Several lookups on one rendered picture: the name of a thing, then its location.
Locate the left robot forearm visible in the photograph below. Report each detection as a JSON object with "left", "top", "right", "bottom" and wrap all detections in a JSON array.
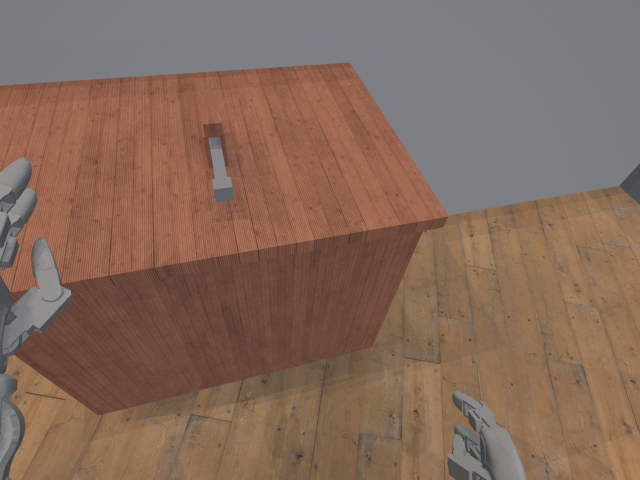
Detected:
[{"left": 0, "top": 374, "right": 25, "bottom": 480}]

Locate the left robot hand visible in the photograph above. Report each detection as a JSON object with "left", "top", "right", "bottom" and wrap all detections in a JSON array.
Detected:
[{"left": 0, "top": 158, "right": 71, "bottom": 374}]

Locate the tap lever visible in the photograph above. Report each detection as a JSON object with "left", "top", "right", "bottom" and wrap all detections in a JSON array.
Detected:
[{"left": 209, "top": 137, "right": 234, "bottom": 202}]

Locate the counter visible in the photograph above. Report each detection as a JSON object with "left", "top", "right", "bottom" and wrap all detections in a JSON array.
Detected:
[{"left": 0, "top": 63, "right": 449, "bottom": 415}]

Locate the right robot hand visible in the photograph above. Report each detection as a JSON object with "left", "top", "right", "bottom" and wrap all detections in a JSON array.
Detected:
[{"left": 447, "top": 391, "right": 527, "bottom": 480}]

